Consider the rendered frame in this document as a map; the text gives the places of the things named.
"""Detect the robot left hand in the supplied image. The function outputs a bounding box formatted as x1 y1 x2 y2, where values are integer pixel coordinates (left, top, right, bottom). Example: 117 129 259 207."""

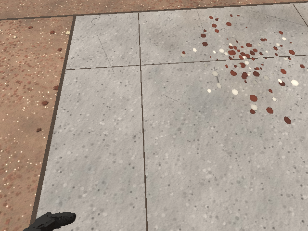
23 212 76 231

